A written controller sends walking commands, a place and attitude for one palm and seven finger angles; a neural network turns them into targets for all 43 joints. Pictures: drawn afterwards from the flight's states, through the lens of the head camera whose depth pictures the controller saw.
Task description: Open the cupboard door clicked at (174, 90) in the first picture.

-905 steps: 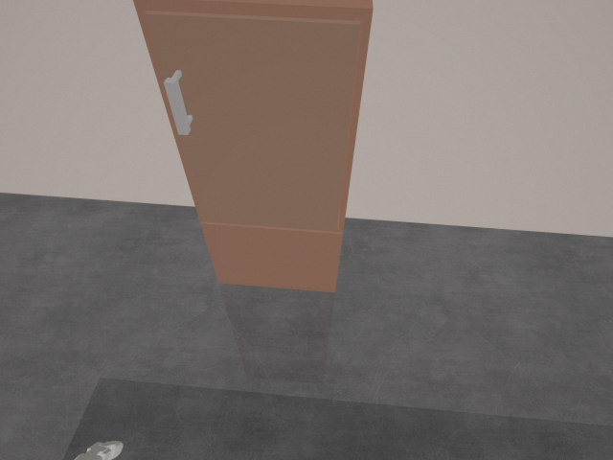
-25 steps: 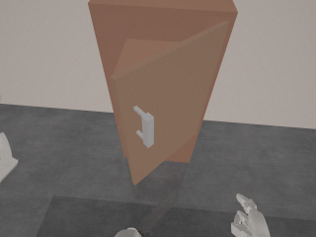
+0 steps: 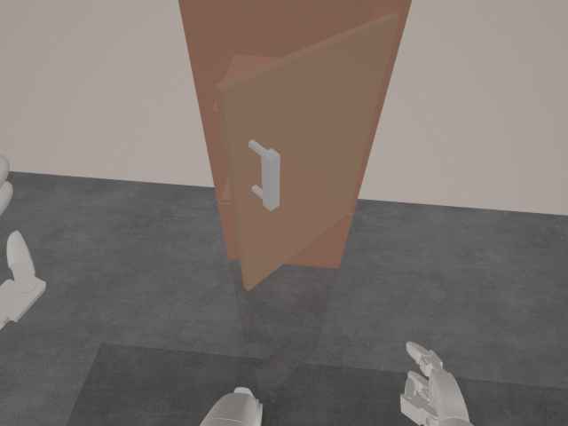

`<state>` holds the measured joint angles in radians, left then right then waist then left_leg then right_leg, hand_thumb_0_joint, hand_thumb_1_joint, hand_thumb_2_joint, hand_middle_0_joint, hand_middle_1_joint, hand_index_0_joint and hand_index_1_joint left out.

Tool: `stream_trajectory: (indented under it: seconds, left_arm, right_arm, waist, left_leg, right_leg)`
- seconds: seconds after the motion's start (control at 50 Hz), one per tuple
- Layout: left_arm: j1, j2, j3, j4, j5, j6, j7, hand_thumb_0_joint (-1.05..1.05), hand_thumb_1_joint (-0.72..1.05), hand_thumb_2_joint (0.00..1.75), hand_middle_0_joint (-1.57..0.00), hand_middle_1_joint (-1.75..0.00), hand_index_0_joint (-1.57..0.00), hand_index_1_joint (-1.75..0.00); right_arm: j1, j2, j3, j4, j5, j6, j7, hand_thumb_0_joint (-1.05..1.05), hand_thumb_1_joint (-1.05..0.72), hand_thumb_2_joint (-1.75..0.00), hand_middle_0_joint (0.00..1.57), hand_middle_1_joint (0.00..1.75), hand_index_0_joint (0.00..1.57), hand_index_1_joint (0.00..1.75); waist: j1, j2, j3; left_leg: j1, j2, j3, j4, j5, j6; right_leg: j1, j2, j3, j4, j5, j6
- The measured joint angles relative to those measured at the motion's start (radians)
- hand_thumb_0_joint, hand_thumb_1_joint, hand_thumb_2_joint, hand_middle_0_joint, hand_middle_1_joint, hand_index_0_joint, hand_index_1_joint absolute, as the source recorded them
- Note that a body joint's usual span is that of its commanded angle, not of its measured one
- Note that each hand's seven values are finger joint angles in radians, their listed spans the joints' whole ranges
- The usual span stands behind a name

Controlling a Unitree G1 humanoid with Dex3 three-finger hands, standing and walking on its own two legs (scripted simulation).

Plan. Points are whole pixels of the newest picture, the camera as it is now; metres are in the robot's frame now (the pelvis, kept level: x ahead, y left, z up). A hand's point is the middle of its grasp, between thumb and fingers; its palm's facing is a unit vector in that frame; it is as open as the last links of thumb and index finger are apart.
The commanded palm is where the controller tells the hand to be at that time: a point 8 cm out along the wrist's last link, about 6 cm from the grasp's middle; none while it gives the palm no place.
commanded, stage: stop stepping back and stand still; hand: left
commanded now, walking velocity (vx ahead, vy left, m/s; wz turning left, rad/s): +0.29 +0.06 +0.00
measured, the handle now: (263, 175) +0.50 +0.10 +0.05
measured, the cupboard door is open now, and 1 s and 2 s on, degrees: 48 48 48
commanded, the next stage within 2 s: let the arm hang, fingers relaxed in 0.66 s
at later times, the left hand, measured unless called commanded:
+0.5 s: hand out of the picture +0.11 +0.26 +0.18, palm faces +0.42 -0.79 -0.46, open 7.4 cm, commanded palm +0.07 +0.29 +0.19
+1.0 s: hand out of the picture +0.04 +0.18 -0.14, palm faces +0.03 -0.98 -0.18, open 7.4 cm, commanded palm none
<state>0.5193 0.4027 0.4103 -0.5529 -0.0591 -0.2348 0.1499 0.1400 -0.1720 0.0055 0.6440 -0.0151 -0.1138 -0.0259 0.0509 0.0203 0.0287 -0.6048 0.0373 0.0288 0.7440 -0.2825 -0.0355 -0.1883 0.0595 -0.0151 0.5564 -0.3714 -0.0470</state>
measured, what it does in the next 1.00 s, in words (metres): steps on the spot: left foot, then left foot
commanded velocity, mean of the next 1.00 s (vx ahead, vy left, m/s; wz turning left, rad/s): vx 0.11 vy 0.00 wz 0.00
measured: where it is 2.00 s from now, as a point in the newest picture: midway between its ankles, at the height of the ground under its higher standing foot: outside the picture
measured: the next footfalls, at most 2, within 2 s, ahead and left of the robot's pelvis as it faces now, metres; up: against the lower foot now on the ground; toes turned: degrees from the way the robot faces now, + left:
left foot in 0.14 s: +0.07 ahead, +0.11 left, +0.00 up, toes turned +0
left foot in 0.62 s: -0.01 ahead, +0.13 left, +0.00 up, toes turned +3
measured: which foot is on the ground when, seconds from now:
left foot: up 0.00-0.12, down 0.14-0.42, up 0.44-0.60, down 0.62-1.00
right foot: down 0.00-1.00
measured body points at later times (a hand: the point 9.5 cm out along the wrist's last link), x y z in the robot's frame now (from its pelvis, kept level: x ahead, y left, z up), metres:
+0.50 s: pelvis -0.08 +0.00 +0.01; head -0.09 +0.00 +0.46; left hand +0.09 +0.30 +0.21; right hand +0.06 -0.24 -0.08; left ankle -0.02 +0.11 -0.70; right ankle -0.08 -0.08 -0.73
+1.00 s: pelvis -0.07 +0.01 +0.00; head -0.06 +0.01 +0.45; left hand +0.04 +0.23 -0.13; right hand +0.03 -0.22 -0.14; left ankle -0.05 +0.13 -0.73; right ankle -0.09 -0.08 -0.72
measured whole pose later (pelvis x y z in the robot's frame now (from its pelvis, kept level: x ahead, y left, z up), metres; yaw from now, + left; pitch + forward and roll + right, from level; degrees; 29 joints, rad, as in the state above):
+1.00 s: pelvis -0.07 +0.01 +0.00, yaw +1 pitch -2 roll +0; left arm 0.25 0.14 0.02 0.73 0.03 0.06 0.01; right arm 0.19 -0.18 0.00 0.88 -0.03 0.02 0.00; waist -0.03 0.01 0.04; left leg -0.30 0.01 0.03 0.63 -0.29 0.01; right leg -0.22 0.01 -0.08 0.63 -0.38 -0.04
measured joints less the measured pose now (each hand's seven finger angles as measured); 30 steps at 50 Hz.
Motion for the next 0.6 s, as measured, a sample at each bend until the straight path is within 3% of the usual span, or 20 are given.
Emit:
stream_trajectory:
  seconds: [0.06, 0.1, 0.14, 0.18, 0.24, 0.32, 0.4, 0.46, 0.52, 0.6]
  left_arm:
    - [0.017, 0.011, -0.006, 0.017, 0.010, 0.022, -0.008, 0.01, 0.89, 0.90, -0.21, -0.30, -0.21, -0.30]
    - [0.028, 0.015, 0.005, 0.031, 0.009, 0.038, -0.004, 0.01, 0.89, 0.90, -0.21, -0.30, -0.21, -0.30]
    - [0.027, 0.015, 0.008, 0.038, 0.005, 0.051, -0.001, 0.01, 0.89, 0.90, -0.21, -0.30, -0.21, -0.30]
    - [-0.006, 0.021, 0.008, 0.062, 0.003, 0.053, 0.000, 0.01, 0.89, 0.90, -0.21, -0.30, -0.21, -0.30]
    - [0.004, 0.018, 0.018, 0.078, 0.003, 0.062, -0.002, 0.01, 0.89, 0.90, -0.21, -0.30, -0.21, -0.30]
    - [0.053, 0.012, 0.019, 0.058, 0.018, 0.064, 0.003, 0.01, 0.89, 0.90, -0.21, -0.30, -0.21, -0.30]
    - [0.076, 0.012, 0.010, 0.038, 0.022, 0.060, 0.004, 0.01, 0.89, 0.90, -0.21, -0.30, -0.21, -0.30]
    - [0.083, 0.009, 0.000, 0.038, 0.021, 0.057, 0.004, 0.01, 0.89, 0.90, -0.21, -0.30, -0.21, -0.30]
    - [0.059, -0.016, -0.015, 0.078, 0.025, 0.047, 0.008, 0.01, 0.89, 0.90, -0.21, -0.30, -0.21, -0.30]
    - [-0.017, -0.039, -0.027, 0.137, 0.033, 0.042, 0.016, 0.01, 0.89, 0.90, -0.21, -0.30, -0.21, -0.30]
  right_arm:
    - [0.025, 0.001, 0.014, 0.009, 0.011, 0.031, -0.016, 0.01, -0.90, -0.90, 0.20, 0.30, 0.21, 0.30]
    - [0.051, -0.008, 0.022, -0.009, 0.014, 0.032, -0.030, 0.01, -0.90, -0.90, 0.20, 0.30, 0.21, 0.30]
    - [0.080, -0.035, 0.017, -0.030, 0.017, 0.015, -0.042, 0.01, -0.90, -0.90, 0.21, 0.30, 0.21, 0.30]
    - [0.083, -0.038, 0.001, -0.016, 0.023, 0.005, -0.049, 0.01, -0.90, -0.90, 0.20, 0.30, 0.21, 0.30]
    - [0.095, -0.040, 0.001, -0.016, 0.017, -0.005, -0.049, 0.01, -0.90, -0.90, 0.20, 0.30, 0.20, 0.30]
    - [0.125, -0.032, -0.002, -0.034, 0.012, -0.022, -0.045, 0.01, -0.90, -0.90, 0.20, 0.30, 0.20, 0.30]
    - [0.125, -0.029, -0.002, -0.034, 0.005, -0.015, -0.042, 0.01, -0.90, -0.90, 0.20, 0.30, 0.20, 0.30]
    - [0.123, -0.031, -0.007, -0.008, 0.003, 0.007, -0.037, 0.01, -0.90, -0.90, 0.20, 0.30, 0.20, 0.30]
    - [0.135, -0.038, -0.009, 0.023, 0.006, 0.018, -0.037, 0.01, -0.90, -0.90, 0.20, 0.30, 0.20, 0.30]
    - [0.157, -0.047, -0.008, 0.035, 0.007, 0.010, -0.051, 0.01, -0.90, -0.90, 0.20, 0.30, 0.20, 0.30]
  waist:
    - [-0.006, -0.045, -0.014]
    - [-0.024, -0.057, -0.027]
    - [-0.046, -0.027, -0.042]
    - [-0.061, -0.042, -0.028]
    - [-0.071, -0.064, -0.029]
    - [-0.086, -0.060, -0.044]
    - [-0.085, -0.033, -0.030]
    - [-0.057, -0.020, -0.036]
    - [-0.034, -0.022, -0.056]
    - [-0.042, -0.026, -0.068]
  left_leg:
    - [0.059, -0.041, 0.010, 0.095, -0.056, 0.006]
    - [0.159, -0.048, 0.018, -0.021, -0.005, 0.021]
    - [0.279, -0.027, 0.005, -0.191, 0.094, 0.043]
    - [0.300, -0.038, 0.001, -0.229, 0.091, 0.073]
    - [0.317, -0.043, 0.016, -0.278, 0.127, 0.070]
    - [0.312, -0.043, 0.012, -0.339, 0.155, 0.064]
    - [0.274, -0.036, -0.002, -0.309, 0.123, 0.052]
    - [0.209, -0.034, -0.013, -0.121, -0.005, 0.042]
    - [0.192, -0.033, -0.009, 0.028, -0.049, 0.043]
    - [0.297, -0.013, 0.018, -0.115, -0.057, 0.062]
  right_leg:
    - [0.006, -0.028, 0.034, -0.026, 0.027, 0.014]
    - [0.006, -0.033, 0.044, -0.040, 0.043, 0.019]
    - [-0.002, -0.009, 0.032, -0.034, 0.046, 0.025]
    - [-0.001, -0.018, 0.026, -0.028, 0.051, 0.030]
    - [-0.005, -0.026, 0.039, -0.032, 0.036, 0.045]
    - [-0.001, -0.021, 0.004, -0.038, -0.001, 0.047]
    - [0.022, -0.007, -0.029, -0.117, 0.093, 0.005]
    - [0.003, 0.000, -0.023, -0.095, 0.118, -0.025]
    - [-0.003, -0.005, -0.007, -0.077, 0.109, -0.022]
    - [-0.010, -0.022, -0.025, -0.042, 0.084, -0.011]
